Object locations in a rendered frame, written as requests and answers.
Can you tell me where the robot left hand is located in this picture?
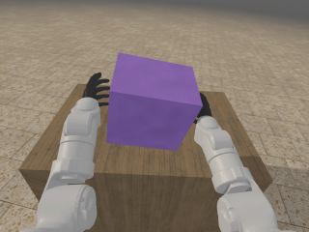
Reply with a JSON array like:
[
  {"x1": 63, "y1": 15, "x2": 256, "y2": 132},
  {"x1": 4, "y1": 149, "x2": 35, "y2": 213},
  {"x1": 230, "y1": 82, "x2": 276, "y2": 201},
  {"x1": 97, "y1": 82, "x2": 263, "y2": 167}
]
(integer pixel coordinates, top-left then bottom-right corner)
[{"x1": 82, "y1": 72, "x2": 110, "y2": 107}]

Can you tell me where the robot right hand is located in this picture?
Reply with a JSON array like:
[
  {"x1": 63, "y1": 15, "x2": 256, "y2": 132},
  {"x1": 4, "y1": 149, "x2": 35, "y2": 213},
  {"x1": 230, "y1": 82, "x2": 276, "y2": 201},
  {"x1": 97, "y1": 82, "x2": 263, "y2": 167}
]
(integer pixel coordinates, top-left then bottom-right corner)
[{"x1": 193, "y1": 93, "x2": 212, "y2": 124}]

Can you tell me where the carton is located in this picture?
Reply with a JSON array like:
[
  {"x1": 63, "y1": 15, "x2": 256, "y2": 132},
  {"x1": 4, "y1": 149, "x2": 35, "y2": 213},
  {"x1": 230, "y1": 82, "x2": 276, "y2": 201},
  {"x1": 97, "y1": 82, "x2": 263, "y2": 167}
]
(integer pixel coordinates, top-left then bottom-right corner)
[{"x1": 106, "y1": 52, "x2": 203, "y2": 151}]

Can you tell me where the right robot upper arm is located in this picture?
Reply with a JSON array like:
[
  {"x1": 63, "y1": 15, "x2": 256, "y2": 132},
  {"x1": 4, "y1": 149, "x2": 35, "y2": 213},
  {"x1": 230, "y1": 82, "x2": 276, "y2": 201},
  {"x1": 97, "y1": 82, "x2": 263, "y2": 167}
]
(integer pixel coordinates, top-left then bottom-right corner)
[{"x1": 217, "y1": 190, "x2": 296, "y2": 232}]

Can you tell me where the pedestal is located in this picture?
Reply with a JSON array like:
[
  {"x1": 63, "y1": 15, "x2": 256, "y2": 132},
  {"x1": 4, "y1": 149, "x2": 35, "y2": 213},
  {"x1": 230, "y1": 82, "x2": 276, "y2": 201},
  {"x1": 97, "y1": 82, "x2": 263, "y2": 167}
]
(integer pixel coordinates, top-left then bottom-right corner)
[{"x1": 18, "y1": 83, "x2": 273, "y2": 232}]

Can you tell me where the left robot forearm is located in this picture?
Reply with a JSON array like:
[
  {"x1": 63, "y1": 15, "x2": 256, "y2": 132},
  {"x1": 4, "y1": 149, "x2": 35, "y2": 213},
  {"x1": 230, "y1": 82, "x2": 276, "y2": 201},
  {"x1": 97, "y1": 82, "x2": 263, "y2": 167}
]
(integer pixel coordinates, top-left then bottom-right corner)
[{"x1": 36, "y1": 97, "x2": 101, "y2": 224}]

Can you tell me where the right robot forearm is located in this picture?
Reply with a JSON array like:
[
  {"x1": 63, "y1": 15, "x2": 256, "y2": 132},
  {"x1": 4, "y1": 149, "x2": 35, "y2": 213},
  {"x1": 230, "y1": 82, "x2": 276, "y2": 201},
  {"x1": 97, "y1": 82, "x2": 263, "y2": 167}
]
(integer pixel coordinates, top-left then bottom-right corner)
[{"x1": 194, "y1": 115, "x2": 278, "y2": 226}]

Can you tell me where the left robot upper arm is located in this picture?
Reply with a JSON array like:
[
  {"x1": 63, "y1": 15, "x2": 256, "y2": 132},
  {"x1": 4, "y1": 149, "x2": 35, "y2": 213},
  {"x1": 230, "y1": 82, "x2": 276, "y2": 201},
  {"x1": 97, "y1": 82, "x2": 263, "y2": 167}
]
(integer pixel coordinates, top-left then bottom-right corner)
[{"x1": 18, "y1": 184, "x2": 98, "y2": 232}]

